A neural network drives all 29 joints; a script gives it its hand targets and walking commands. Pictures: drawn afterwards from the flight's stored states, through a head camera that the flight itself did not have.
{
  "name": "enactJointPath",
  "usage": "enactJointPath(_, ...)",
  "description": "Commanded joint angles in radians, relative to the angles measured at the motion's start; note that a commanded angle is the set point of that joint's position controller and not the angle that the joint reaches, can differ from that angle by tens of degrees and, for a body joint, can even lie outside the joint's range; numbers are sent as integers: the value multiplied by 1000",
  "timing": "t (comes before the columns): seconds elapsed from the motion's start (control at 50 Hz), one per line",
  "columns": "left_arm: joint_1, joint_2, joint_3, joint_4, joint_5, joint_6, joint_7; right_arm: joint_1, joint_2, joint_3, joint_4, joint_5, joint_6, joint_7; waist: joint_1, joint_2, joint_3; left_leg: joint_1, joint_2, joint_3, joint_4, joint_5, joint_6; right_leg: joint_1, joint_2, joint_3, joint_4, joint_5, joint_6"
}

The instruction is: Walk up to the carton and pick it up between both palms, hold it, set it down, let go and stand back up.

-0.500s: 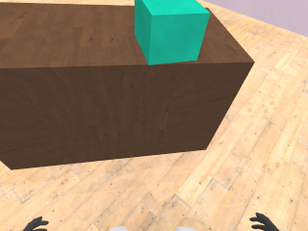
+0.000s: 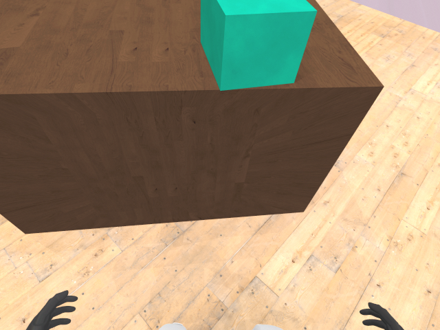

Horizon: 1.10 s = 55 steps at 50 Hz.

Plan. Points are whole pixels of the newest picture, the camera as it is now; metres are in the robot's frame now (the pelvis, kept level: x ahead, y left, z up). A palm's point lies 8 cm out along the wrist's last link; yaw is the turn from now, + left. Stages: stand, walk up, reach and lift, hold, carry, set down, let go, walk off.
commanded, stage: walk up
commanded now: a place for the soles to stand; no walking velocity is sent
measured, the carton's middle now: (248, 29) +0.83 -0.08 +0.12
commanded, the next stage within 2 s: none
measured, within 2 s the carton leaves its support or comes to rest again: neither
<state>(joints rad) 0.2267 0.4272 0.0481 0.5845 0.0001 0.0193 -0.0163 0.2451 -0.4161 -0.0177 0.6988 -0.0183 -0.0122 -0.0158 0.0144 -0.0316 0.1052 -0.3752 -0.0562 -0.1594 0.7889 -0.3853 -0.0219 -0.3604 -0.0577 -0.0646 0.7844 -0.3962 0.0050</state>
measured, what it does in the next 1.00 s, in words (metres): stands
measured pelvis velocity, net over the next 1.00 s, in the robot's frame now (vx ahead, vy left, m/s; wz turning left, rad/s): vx -0.02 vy -0.03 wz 0.07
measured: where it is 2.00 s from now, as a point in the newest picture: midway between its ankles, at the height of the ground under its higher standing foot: outside the picture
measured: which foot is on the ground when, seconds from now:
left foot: down 0.00-1.00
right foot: down 0.00-1.00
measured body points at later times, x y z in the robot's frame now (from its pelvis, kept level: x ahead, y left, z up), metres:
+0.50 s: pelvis -0.01 -0.02 +0.00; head +0.01 +0.00 +0.45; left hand +0.10 +0.30 -0.09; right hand +0.13 -0.32 -0.09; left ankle +0.02 +0.13 -0.71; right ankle +0.02 -0.13 -0.71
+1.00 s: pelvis -0.02 -0.03 +0.00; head +0.00 -0.02 +0.45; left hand +0.09 +0.30 -0.08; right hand +0.13 -0.34 -0.08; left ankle +0.02 +0.13 -0.71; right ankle +0.02 -0.13 -0.71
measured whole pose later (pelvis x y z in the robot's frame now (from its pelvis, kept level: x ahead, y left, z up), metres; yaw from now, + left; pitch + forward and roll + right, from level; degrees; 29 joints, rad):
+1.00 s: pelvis -0.02 -0.03 +0.00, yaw +4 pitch -4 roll +0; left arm 0.25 0.43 0.05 0.61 0.00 0.02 -0.03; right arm 0.25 -0.44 -0.01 0.70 -0.02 -0.01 -0.03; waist 0.01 -0.02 0.10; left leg -0.36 -0.05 -0.15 0.77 -0.36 -0.03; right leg -0.35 -0.05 -0.09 0.80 -0.39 -0.02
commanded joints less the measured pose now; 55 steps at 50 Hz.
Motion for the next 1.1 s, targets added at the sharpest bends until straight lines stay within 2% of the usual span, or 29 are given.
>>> enactJointPath(0.0, 48, 214, 64, -38, 9, -38, 11, -59, -247, -57, -110, 37, -23, -22, 31, 109, -242, 12, 164, -244, -148, 430, 130, 233, -73, 144, -165, 207, -82)
enactJointPath(0.04, 91, 269, 86, -27, 14, -42, 14, -58, -188, -50, -107, 43, -20, -23, 59, -54, -246, -122, 7, 22, 139, 144, 21, 366, -279, 327, -299, 320, -201)
enactJointPath(0.06, 76, 243, 78, -15, 23, -35, 15, -23, -204, -52, -97, 22, -14, -31, 46, -108, -186, -180, 12, 67, 146, -178, 11, 391, -358, 356, -274, 509, -275)
enactJointPath(0.08, 79, 236, 82, -47, 27, -34, 14, -28, -204, -57, -105, 19, -14, -29, 59, -104, -184, -178, 29, 69, 169, -237, 16, 346, -391, 332, -243, 614, -300)
enactJointPath(0.14, -48, 227, 65, -84, 27, -18, 10, 58, -204, -63, -73, 16, -25, -25, -30, -115, -182, 30, 59, 101, -54, -35, 28, 173, -275, 152, -183, 431, -192)
enactJointPath(0.18, -45, 168, 46, -71, 3, -19, 4, 14, -274, -81, -61, 7, -38, -27, -21, 29, -155, 149, 198, -224, -268, 342, 106, 13, -90, 48, 42, 331, -52)
enactJointPath(0.2, -29, 163, 51, -74, 0, -20, 5, -8, -305, -94, -84, 3, -36, -25, 1, 105, -184, 186, 254, -385, -288, 319, 209, -34, -12, 26, 86, 86, -25)
enactJointPath(0.24, -42, 208, 75, -82, 0, 1, 9, 70, -313, -91, -66, 14, -37, -24, -56, 209, -153, 177, 325, -538, -330, 275, 280, -86, 23, 107, 127, -273, -16)
enactJointPath(0.32, 19, 178, 66, -60, 6, -26, 15, -10, -269, -78, -96, 8, -29, -32, -12, 233, -164, 213, 260, -391, -243, 538, 231, -43, -14, 111, -10, -101, -32)
enactJointPath(0.36, 22, 194, 70, -51, 22, -33, 17, -59, -241, -72, -121, 14, -22, -27, 28, 161, -153, -2, 199, -318, -216, 365, 164, 180, -19, 104, -169, 79, -58)
enactJointPath(0.4, 37, 276, 92, -20, 26, -24, 14, -61, -204, -58, -113, 35, -15, -25, 29, -74, -129, -186, 54, -71, -50, 50, 34, 272, -211, 314, -361, 18, -139)
enactJointPath(0.44, -30, 234, 74, -45, 17, -23, 6, -17, -214, -71, -90, 32, -13, -37, -14, -47, -97, 29, 24, 68, 15, -78, 34, 76, -317, 335, -337, 98, -242)
enactJointPath(0.48, -34, 220, 68, -39, 18, -23, 0, 20, -214, -74, -78, 23, -28, -29, -23, -24, -151, 128, 63, -20, -141, 103, 53, 63, -232, 204, -213, 171, -147)
enactJointPath(0.52, -21, 204, 73, -52, 1, -9, -10, 18, -291, -87, -72, 13, -43, -31, -26, 74, -183, 129, 220, -352, -304, 119, 149, 25, -48, 79, -31, 64, -42)
enactJointPath(0.56, -20, 225, 81, -51, 2, -4, -2, -15, -310, -81, -72, 18, -35, -30, 4, 116, -81, -5, 242, -450, -307, 74, 187, 57, -12, 141, -76, -31, -40)
enactJointPath(0.62, 45, 268, 93, -27, 16, -25, -1, -69, -249, -64, -86, 27, -30, -22, 55, -31, -95, -185, 73, -107, -141, -37, 51, 243, -157, 266, -334, -101, -117)
enactJointPath(0.64, 40, 267, 82, -18, 18, -29, -1, -39, -231, -61, -64, 38, -22, -21, 36, -70, -124, -72, 14, 18, -32, -2, 26, 177, -259, 336, -386, -92, -187)
enactJointPath(0.68, -51, 234, 74, -33, 19, -28, -6, 24, -231, -67, -58, 21, -23, -29, -13, -50, -137, 73, 33, 64, -45, -40, 40, 91, -278, 288, -325, 69, -204)
enactJointPath(0.74, -42, 232, 73, -54, 10, -15, -12, -1, -283, -79, -72, 19, -33, -36, -15, 12, -125, 76, 132, -156, -222, 126, 97, 56, -106, 113, -151, 46, -84)
enactJointPath(0.76, -45, 228, 82, -45, 9, -9, -15, -12, -308, -82, -77, 15, -44, -36, -13, 72, -109, 58, 198, -333, -286, 138, 148, 35, -59, 108, -56, 82, -49)
enactJointPath(0.8, -16, 232, 77, -40, 4, -7, -15, -5, -310, -70, -73, 19, -39, -40, 10, 98, -164, 39, 241, -402, -307, 78, 183, 79, -28, 120, -68, -35, -51)
enactJointPath(0.84, -11, 227, 85, -36, 10, -11, -9, -51, -300, -67, -62, 19, -32, -33, 22, 108, -130, -35, 200, -335, -297, 40, 154, 130, -44, 146, -146, -35, -68)
enactJointPath(0.86, 1, 226, 86, -28, 13, -23, -9, -59, -269, -66, -69, 25, -32, -30, 32, 27, -118, -91, 164, -243, -250, 32, 114, 188, -79, 168, -212, 14, -79)
enactJointPath(0.9, 1, 255, 84, -26, 19, -34, -6, -27, -228, -58, -59, 33, -24, -30, 16, -73, -130, -66, 12, 32, -8, 46, 25, 197, -253, 345, -403, 11, -165)
enactJointPath(0.92, -7, 275, 86, -33, 18, -25, -4, 0, -235, -57, -75, 32, -22, -35, 15, -73, -135, -31, 21, 85, 11, -63, 25, 176, -299, 351, -392, 75, -200)
enactJointPath(0.94, -28, 258, 85, -31, 13, -21, -8, 17, -248, -68, -65, 28, -24, -32, -4, -64, -146, 19, 40, 72, -30, -46, 27, 149, -291, 295, -339, 72, -210)
enactJointPath(0.98, -45, 229, 65, -37, 17, -26, -13, 22, -262, -66, -52, 21, -40, -30, -21, -56, -156, 98, 77, -14, -170, 179, 51, 110, -172, 131, -226, 159, -115)
enactJointPath(1.04, -70, 233, 75, -61, -5, -9, -16, 18, -319, -81, -45, 20, -42, -37, -7, 50, -178, 76, 216, -347, -266, 309, 160, 102, -41, 116, -33, 157, -43)
enactJointPath(1.08, -20, 211, 75, -55, 7, -6, -7, -12, -300, -71, -62, 17, -39, -42, 15, 116, -160, 35, 228, -366, -264, 255, 184, 133, -37, 141, -75, 74, -48)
